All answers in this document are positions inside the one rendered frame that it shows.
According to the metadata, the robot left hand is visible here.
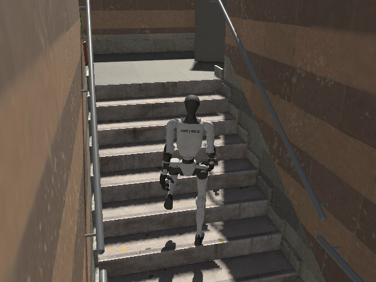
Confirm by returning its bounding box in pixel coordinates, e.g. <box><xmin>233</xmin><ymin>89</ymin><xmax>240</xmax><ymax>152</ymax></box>
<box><xmin>160</xmin><ymin>174</ymin><xmax>174</xmax><ymax>191</ymax></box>

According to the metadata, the right robot foot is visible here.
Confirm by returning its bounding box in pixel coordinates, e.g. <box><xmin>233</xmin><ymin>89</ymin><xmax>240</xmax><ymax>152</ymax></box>
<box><xmin>194</xmin><ymin>230</ymin><xmax>204</xmax><ymax>246</ymax></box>

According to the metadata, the robot left forearm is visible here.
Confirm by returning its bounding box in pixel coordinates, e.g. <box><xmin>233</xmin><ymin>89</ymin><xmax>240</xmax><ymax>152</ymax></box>
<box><xmin>160</xmin><ymin>144</ymin><xmax>172</xmax><ymax>175</ymax></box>

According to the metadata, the robot right hand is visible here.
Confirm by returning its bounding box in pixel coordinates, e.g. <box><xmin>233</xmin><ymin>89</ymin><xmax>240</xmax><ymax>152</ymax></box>
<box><xmin>201</xmin><ymin>161</ymin><xmax>214</xmax><ymax>172</ymax></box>

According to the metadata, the robot right forearm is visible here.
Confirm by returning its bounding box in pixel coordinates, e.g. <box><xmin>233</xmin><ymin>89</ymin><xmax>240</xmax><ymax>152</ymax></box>
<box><xmin>207</xmin><ymin>145</ymin><xmax>216</xmax><ymax>165</ymax></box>

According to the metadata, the robot right upper arm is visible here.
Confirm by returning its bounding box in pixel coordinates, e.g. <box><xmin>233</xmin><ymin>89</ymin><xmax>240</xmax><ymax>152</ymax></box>
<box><xmin>203</xmin><ymin>120</ymin><xmax>214</xmax><ymax>153</ymax></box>

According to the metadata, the robot left upper arm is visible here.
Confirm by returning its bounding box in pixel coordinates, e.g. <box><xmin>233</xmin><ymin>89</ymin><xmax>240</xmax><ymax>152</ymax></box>
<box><xmin>166</xmin><ymin>119</ymin><xmax>179</xmax><ymax>153</ymax></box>

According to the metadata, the left robot shin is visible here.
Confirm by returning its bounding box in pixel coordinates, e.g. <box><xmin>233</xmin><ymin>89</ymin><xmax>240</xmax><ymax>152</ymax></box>
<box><xmin>168</xmin><ymin>175</ymin><xmax>178</xmax><ymax>195</ymax></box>

